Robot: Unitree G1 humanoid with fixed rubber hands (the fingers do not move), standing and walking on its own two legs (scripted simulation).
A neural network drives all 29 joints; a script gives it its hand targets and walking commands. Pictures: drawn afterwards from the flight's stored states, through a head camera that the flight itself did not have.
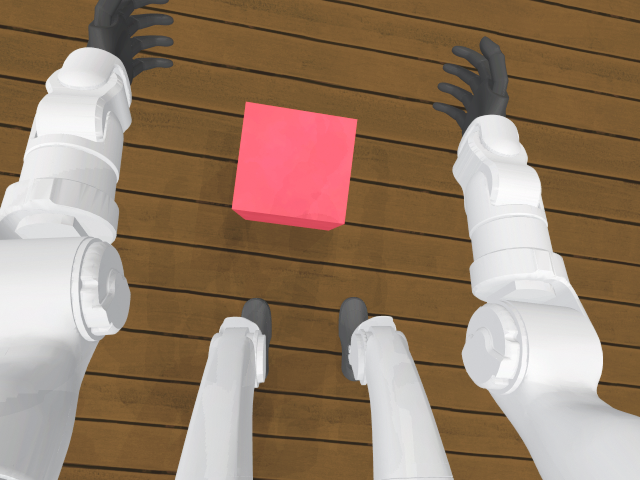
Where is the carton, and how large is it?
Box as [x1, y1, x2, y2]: [232, 102, 356, 230]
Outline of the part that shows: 246,102 232,209 245,219 328,230 344,223 356,119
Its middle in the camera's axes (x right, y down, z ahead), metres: -0.06 -0.15 +0.84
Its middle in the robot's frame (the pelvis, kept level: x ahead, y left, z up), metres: +0.52 +0.01 -0.52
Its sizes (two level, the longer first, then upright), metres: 0.210 0.200 0.250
